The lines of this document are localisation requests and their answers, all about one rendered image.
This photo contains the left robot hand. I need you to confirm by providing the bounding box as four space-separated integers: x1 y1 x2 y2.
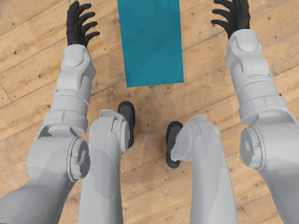
66 0 100 49

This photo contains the robot right forearm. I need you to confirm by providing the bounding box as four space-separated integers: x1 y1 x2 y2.
224 29 299 127

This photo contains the robot right thigh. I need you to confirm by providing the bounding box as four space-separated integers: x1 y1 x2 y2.
181 120 239 224

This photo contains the robot left shin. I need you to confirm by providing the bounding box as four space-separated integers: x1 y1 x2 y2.
89 109 130 141

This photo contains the right robot upper arm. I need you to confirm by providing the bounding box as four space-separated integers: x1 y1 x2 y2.
239 121 299 224

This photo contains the right robot hand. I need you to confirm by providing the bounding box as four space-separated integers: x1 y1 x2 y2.
211 0 250 40

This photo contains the robot left forearm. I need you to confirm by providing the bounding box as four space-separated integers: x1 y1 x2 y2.
26 44 96 175

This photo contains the left robot upper arm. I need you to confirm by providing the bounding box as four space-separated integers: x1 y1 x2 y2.
0 136 91 224

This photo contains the carton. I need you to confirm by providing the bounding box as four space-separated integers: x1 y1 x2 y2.
117 0 184 88

